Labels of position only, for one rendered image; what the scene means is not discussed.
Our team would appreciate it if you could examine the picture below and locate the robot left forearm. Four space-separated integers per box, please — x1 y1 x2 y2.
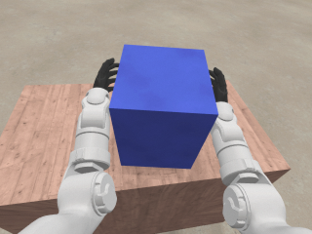
57 87 111 208

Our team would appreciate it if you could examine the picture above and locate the left robot upper arm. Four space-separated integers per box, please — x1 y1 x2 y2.
18 171 117 234

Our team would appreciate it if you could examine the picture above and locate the left robot hand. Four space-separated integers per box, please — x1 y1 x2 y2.
93 58 120 92

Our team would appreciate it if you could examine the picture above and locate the right robot upper arm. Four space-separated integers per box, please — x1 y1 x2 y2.
222 182 312 234

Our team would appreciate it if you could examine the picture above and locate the carton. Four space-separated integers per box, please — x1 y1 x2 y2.
108 44 218 170

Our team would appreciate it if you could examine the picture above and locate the robot right forearm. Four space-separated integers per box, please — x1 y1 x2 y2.
210 101 287 219

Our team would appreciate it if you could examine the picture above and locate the right robot hand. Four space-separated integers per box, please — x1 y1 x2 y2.
209 67 228 103

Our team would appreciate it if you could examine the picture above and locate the pedestal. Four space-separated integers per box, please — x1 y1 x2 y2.
0 80 291 234

